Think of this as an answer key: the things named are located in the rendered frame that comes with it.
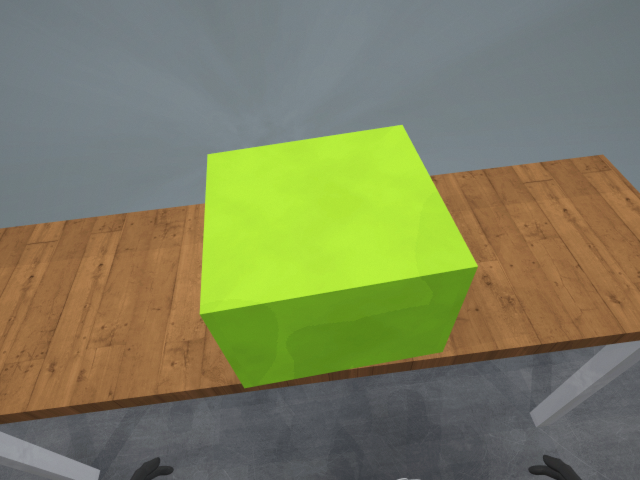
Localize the table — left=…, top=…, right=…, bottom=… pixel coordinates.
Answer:
left=0, top=155, right=640, bottom=480

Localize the carton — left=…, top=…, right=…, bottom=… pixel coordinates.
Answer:
left=200, top=125, right=478, bottom=388

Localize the robot left hand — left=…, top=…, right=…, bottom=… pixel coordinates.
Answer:
left=130, top=457, right=174, bottom=480

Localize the robot right hand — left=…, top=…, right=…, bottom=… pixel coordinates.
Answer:
left=528, top=455, right=582, bottom=480

